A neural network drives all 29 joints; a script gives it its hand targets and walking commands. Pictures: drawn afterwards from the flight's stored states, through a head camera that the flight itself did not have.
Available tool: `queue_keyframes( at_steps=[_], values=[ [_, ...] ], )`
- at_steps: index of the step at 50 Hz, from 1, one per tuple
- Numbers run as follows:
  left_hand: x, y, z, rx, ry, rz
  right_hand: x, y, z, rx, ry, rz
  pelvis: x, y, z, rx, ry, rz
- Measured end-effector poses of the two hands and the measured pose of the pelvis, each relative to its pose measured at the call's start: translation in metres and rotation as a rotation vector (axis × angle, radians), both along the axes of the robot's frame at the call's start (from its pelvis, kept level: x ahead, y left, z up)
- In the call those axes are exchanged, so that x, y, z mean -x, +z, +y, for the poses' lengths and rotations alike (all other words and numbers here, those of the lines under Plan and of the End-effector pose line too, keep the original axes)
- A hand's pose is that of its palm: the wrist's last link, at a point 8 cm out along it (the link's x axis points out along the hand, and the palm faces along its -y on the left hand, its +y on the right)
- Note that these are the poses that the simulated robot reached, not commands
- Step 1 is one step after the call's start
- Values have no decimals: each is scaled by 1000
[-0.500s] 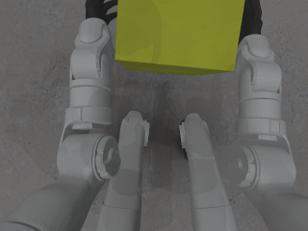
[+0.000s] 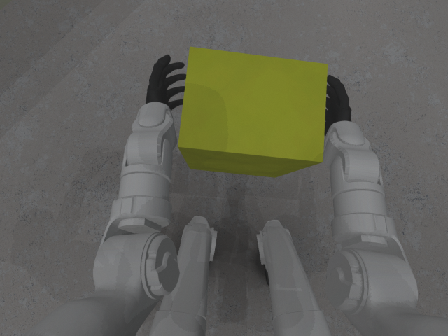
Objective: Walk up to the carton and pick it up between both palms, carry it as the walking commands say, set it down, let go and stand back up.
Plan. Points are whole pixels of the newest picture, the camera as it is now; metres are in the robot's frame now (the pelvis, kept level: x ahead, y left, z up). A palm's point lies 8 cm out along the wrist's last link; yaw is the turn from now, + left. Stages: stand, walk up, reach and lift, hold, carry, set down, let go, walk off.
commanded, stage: reach and lift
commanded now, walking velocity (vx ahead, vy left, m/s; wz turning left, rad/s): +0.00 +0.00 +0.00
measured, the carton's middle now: (243, 128) +0.46 -0.01 -0.11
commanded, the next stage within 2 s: none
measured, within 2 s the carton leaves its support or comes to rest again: neither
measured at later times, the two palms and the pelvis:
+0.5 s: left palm (150, 88) +0.45 +0.12 +0.06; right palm (372, 113) +0.43 -0.17 +0.04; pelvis +0.10 -0.01 +0.10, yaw +1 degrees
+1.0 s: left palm (116, 68) +0.43 +0.14 +0.14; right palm (406, 100) +0.41 -0.16 +0.13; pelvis +0.11 -0.01 +0.13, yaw +1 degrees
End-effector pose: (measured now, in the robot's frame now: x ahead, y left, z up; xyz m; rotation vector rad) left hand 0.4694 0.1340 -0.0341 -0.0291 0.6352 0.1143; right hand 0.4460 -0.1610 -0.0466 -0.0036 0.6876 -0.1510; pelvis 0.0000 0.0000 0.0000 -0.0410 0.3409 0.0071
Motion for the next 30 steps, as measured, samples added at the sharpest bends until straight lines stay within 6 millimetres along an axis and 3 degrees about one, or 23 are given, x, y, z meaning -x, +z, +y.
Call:
queue_keyframes(
  at_steps=[8, 12, 20, 30],
  values=[
    [7, 64, 5, -1, 13, 42, 5, 61, 4, -22, 10, 45, -40, 36, 0, -8, 5, 66],
    [6, 85, 5, -12, 8, 44, 3, 81, 3, -14, 23, 48, -58, 56, -1, -9, 10, 50],
    [10, 92, -5, -3, -16, 57, 9, 89, -5, -9, 22, 63, -85, 86, -5, -19, 11, 56],
    [24, 104, -8, 25, 3, 48, 22, 102, -8, -16, 6, 57, -106, 105, -14, -36, -10, 33]
  ],
)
